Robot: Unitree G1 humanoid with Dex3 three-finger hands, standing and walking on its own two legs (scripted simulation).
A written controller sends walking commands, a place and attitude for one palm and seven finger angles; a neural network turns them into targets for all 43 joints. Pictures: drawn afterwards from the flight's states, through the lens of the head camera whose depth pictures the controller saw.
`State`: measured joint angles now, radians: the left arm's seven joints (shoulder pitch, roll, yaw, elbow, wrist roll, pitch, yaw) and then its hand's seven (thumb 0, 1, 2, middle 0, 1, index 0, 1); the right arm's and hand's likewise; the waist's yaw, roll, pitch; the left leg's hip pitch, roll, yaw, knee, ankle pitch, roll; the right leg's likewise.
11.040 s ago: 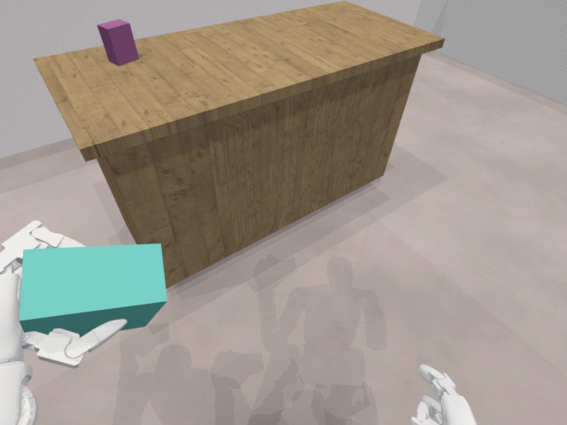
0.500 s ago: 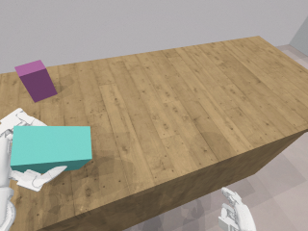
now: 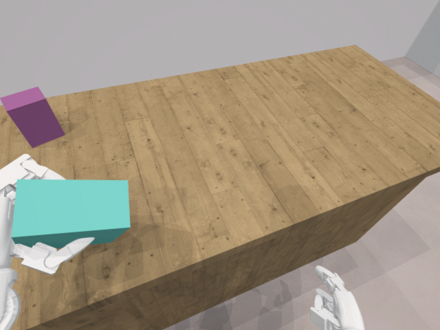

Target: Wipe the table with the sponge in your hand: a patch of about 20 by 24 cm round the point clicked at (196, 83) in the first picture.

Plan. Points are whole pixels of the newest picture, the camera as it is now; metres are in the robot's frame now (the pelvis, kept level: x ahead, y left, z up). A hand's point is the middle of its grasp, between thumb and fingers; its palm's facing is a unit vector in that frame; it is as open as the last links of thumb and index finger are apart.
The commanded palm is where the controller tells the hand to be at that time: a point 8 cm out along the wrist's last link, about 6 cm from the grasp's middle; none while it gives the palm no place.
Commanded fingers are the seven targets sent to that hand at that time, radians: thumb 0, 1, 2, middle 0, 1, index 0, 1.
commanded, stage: shuffle to correct the standing spot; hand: left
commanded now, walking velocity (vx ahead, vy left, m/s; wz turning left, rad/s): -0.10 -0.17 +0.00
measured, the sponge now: (89, 215) +0.23 +0.21 +0.14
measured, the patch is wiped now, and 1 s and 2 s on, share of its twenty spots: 0.00 0.00 0.00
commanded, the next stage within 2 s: come to a stop and stand still in 2.00 s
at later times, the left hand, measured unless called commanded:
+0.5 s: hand (78, 242) +0.19 +0.20 +0.16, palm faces +0.31 -0.84 -0.45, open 10.0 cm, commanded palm +0.13 +0.24 +0.17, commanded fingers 0.00 0.10 1.30 -1.20 -1.60 -1.20 -1.60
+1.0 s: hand (83, 225) +0.21 +0.20 +0.16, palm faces +0.34 -0.85 -0.41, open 10.0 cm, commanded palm +0.15 +0.24 +0.17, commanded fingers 0.00 0.10 1.30 -1.20 -1.60 -1.20 -1.60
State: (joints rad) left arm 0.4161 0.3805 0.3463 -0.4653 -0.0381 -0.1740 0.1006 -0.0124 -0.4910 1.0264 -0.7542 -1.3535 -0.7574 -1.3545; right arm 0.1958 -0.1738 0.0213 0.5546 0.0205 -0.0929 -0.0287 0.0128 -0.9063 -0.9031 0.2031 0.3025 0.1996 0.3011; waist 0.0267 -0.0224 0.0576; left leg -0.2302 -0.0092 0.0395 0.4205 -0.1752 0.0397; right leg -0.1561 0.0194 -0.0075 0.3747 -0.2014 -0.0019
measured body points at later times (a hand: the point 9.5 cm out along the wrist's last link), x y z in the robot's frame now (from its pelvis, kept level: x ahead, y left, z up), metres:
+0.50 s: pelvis -0.03 -0.04 -0.01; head +0.02 -0.03 +0.44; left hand +0.16 +0.24 +0.18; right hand +0.14 -0.29 -0.09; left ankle +0.03 +0.09 -0.74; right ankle +0.00 -0.12 -0.74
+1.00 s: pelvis -0.01 -0.04 -0.01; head +0.02 -0.02 +0.44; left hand +0.19 +0.25 +0.18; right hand +0.16 -0.27 -0.09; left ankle +0.03 +0.09 -0.74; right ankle +0.00 -0.12 -0.74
